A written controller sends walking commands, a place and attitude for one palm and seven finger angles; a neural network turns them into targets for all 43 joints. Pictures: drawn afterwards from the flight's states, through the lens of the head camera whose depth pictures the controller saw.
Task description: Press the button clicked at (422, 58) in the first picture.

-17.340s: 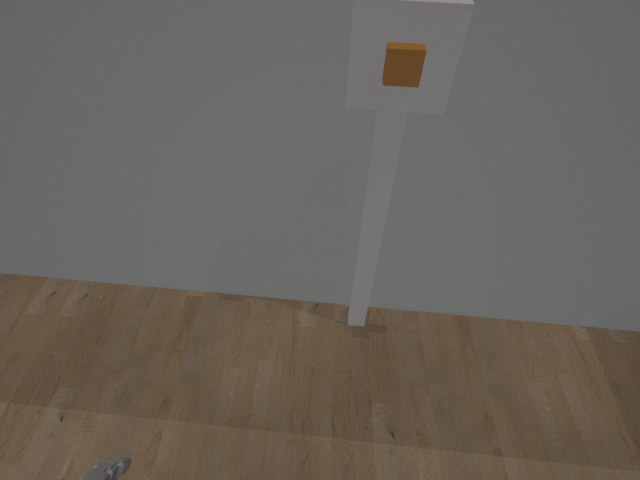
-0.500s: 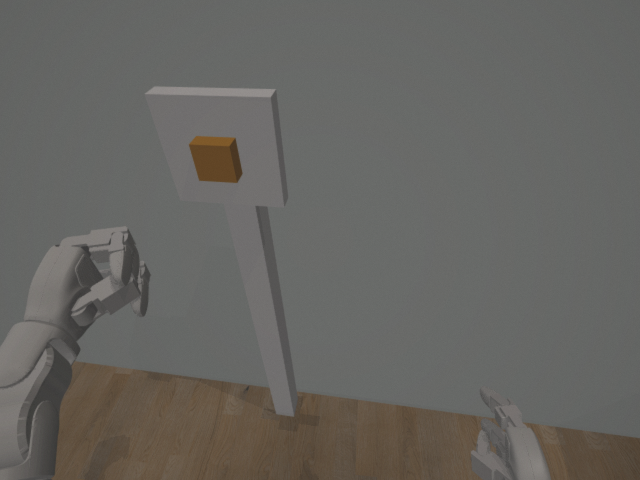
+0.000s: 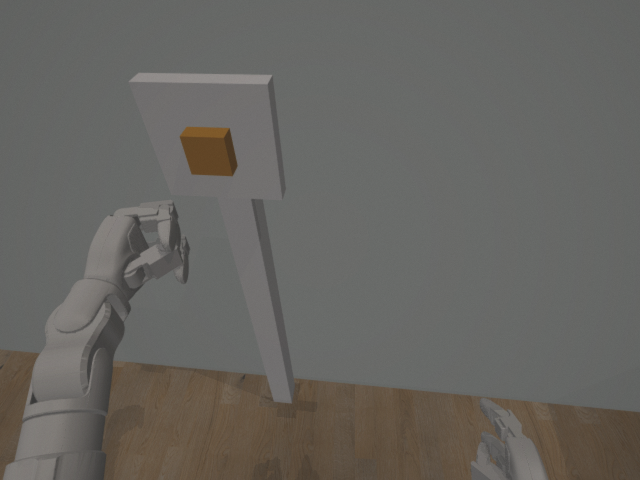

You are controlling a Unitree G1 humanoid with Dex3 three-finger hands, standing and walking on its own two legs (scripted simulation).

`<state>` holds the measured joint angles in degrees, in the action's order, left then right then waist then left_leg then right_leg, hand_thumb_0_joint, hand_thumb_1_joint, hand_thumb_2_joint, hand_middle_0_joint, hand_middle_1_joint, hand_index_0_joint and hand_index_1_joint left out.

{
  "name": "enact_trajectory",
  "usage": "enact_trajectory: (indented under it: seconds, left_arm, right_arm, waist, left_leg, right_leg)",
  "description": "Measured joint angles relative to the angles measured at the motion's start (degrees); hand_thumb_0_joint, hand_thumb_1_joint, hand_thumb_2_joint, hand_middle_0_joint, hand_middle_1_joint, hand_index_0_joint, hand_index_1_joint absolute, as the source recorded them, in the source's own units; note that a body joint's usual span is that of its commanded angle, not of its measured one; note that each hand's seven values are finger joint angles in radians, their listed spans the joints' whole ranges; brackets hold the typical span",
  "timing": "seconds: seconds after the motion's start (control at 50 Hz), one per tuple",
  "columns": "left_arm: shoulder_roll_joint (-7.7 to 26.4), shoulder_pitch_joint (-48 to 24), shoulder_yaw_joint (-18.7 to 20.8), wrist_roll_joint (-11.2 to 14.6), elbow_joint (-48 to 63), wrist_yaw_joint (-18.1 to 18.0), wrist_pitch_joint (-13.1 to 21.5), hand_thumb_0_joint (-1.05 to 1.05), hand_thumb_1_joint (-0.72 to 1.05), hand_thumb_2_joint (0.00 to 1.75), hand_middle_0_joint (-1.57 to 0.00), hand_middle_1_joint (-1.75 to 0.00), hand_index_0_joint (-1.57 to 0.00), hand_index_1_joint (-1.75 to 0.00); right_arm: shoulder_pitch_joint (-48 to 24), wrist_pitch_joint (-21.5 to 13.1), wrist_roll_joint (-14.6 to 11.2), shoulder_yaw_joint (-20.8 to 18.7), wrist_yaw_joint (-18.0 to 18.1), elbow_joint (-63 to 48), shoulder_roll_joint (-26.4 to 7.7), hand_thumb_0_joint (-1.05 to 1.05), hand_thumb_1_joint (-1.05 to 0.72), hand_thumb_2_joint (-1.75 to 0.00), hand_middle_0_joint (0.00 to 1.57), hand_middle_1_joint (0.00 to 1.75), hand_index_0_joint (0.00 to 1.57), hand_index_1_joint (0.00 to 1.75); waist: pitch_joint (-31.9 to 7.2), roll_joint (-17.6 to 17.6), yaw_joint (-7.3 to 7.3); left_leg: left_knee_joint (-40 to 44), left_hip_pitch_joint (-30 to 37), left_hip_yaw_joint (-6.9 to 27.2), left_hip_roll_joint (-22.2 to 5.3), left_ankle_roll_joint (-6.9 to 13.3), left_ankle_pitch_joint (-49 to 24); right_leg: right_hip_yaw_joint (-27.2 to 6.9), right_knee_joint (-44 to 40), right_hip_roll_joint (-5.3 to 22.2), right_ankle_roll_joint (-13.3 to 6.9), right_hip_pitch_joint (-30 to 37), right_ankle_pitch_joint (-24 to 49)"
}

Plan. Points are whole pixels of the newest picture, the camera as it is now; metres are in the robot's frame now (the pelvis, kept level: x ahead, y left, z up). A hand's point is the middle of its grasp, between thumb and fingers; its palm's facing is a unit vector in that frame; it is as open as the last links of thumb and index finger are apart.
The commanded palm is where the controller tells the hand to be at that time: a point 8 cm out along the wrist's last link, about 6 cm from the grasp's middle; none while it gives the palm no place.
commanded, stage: aim a knuckle at the button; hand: left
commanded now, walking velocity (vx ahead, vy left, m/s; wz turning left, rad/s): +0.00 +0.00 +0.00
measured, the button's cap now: (210, 150) +0.49 +0.20 +0.19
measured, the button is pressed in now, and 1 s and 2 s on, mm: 0 0 3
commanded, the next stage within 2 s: press the button with the knuckle in 1.20 s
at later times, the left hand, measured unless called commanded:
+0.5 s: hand (214, 210) +0.39 +0.17 +0.17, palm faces +0.01 -1.00 -0.01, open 3.1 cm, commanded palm +0.36 +0.22 +0.16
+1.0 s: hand (211, 215) +0.39 +0.18 +0.16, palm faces +0.02 -1.00 -0.01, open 3.1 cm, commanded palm +0.36 +0.23 +0.16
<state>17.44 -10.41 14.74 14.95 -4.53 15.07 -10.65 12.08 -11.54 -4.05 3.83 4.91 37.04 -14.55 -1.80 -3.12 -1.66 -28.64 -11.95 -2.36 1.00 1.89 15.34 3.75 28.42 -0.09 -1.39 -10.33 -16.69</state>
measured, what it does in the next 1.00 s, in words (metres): stands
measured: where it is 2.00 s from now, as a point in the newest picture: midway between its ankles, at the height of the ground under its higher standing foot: outside the picture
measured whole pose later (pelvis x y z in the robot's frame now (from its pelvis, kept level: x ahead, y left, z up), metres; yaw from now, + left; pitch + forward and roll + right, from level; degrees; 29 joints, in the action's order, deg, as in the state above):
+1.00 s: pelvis +0.00 -0.01 +0.00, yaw -1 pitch +1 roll +0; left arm 19.1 -26.7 16.1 12.2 -29.3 12.4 -3.0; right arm 14.1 -5.3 -4.1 2.7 4.7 37.1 -15.1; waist -2.4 -2.3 0.9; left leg -27.9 -13.8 -2.8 -0.4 0.8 14.8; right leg 3.2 27.7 -1.6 -2.6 -12.6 -16.0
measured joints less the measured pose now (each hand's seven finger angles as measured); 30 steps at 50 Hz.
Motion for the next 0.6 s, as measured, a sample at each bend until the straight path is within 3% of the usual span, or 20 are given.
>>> enact_trajectory:
  seconds: [0.12,0.28,0.38,0.6]
  left_arm:
    - [-1.3,-2.9,-1.6,-1.0,-1.7,-2.3,1.3,0.02,0.9,0.9,-1.3,-1.5,-1.3,-1.5]
    - [-0.9,-10.1,-2.9,-2.5,-10.3,-4.3,0.5,0.02,0.9,0.9,-1.3,-1.5,-1.3,-1.5]
    - [-1.4,-13.4,-3.4,-3.0,-14.2,-4.9,2.6,0.02,0.9,0.9,-1.3,-1.5,-1.3,-1.5]
    - [2.1,-17.9,0.9,-3.8,-24.9,-4.2,5.5,0.02,0.9,0.9,-1.3,-1.5,-1.29,-1.5]
  right_arm:
    - [-0.4,0.8,0.3,0.1,-0.1,0.4,0.5,0.02,-0.9,-0.9,0.2,0.3,0.2,0.3]
    - [-0.9,3.0,0.2,0.3,0.1,0.5,0.5,0.02,-0.9,-0.9,0.21,0.3,0.2,0.3]
    - [-0.2,3.8,0.5,0.1,0.0,0.9,0.3,0.02,-0.9,-0.9,0.21,0.3,0.2,0.3]
    - [3.3,6.2,0.3,-1.0,-0.5,0.9,-0.6,0.02,-0.9,-0.9,0.21,0.3,0.2,0.3]
  waist:
    - [0.0,0.4,0.02]
    - [0.7,0.5,0.73]
    - [0.8,0.6,1.32]
    - [-0.1,0.9,3.06]
  left_leg:
    - [0.3,0.4,0.0,0.3,0.2,-0.1]
    - [0.6,-0.4,0.2,0.4,0.2,-0.7]
    - [1.0,-0.9,0.0,0.2,0.0,-0.9]
    - [1.1,-1.7,-0.7,-0.9,-0.6,-0.6]
  right_leg:
    - [0.0,-0.1,0.3,0.2,0.3,0.0]
    - [0.2,-0.4,0.3,0.1,-0.4,0.5]
    - [0.0,-0.6,0.2,0.0,-1.0,0.7]
    - [-0.7,-0.9,-1.0,-0.8,-2.1,0.8]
